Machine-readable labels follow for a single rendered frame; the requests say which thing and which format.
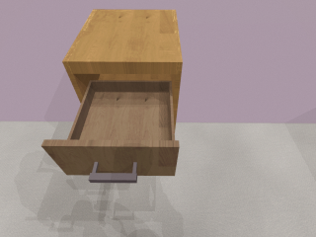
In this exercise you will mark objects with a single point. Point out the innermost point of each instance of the handle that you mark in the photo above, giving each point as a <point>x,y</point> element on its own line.
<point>122,178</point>

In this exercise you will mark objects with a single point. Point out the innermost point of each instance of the drawer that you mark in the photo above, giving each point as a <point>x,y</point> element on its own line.
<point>120,122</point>

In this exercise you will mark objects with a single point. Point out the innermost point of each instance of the cabinet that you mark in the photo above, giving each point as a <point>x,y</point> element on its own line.
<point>127,45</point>

